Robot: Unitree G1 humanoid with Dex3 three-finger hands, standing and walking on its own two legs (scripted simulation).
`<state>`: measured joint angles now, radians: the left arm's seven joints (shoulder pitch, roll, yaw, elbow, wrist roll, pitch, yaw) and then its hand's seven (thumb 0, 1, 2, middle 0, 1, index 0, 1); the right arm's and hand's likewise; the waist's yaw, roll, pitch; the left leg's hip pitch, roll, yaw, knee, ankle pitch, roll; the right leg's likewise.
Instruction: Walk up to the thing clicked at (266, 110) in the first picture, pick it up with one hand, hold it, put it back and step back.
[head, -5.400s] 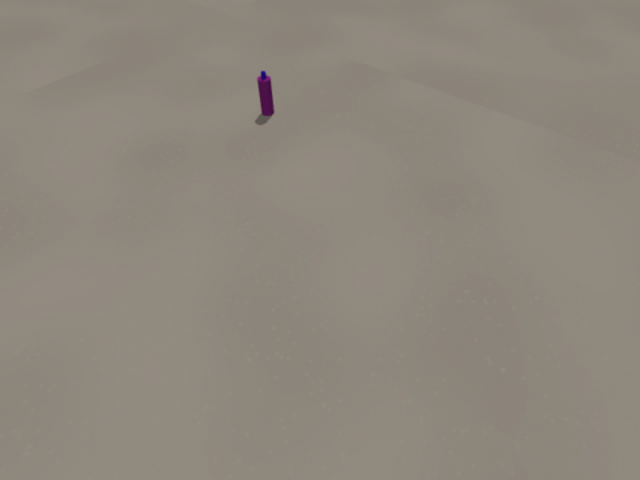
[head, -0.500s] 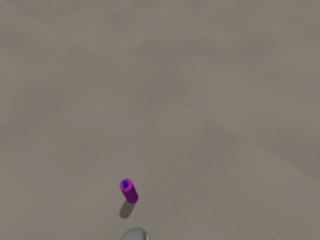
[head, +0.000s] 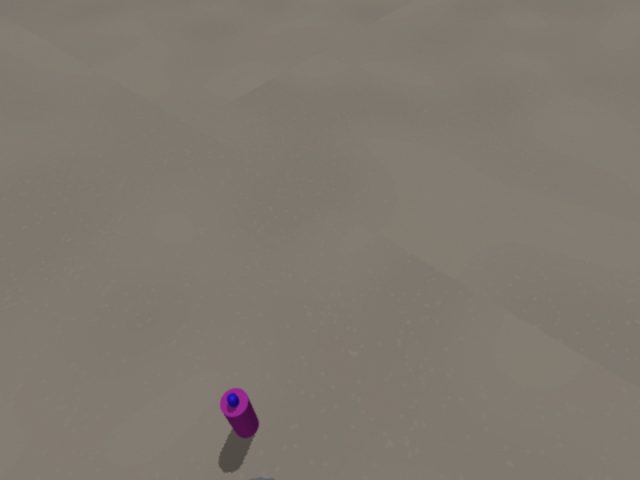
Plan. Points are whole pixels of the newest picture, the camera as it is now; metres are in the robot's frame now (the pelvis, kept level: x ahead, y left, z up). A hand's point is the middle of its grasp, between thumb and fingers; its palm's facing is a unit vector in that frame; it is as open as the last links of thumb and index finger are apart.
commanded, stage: walk up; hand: left
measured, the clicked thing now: (239, 412) +0.38 +0.24 -0.63
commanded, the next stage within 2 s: stand in 1.26 s
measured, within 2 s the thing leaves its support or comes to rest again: neither
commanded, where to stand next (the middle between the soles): +0.05 +0.01 m, yaw +2 degrees
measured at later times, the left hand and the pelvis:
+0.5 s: hand out of the picture +0.14 +0.24 -0.12, palm faces +0.00 -0.95 -0.32, open 7.4 cm; pelvis +0.03 -0.01 +0.03, yaw +1 degrees
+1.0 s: hand out of the picture +0.10 +0.25 -0.13, palm faces +0.02 -0.95 -0.32, open 7.4 cm; pelvis +0.03 +0.00 +0.03, yaw +1 degrees
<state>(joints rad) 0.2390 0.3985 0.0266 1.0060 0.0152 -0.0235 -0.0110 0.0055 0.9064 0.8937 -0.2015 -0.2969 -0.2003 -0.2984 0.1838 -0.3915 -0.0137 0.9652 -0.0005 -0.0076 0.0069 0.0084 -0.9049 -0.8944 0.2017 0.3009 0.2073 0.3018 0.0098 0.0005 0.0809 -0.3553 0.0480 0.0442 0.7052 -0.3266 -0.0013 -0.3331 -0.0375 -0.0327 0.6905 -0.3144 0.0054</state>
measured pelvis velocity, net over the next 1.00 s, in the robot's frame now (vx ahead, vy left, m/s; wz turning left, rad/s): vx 0.03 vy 0.00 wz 0.01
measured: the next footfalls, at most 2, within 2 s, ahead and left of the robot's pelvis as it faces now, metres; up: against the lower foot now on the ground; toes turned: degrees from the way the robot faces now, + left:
none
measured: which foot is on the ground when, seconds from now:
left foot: down 0.00-1.00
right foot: down 0.00-1.00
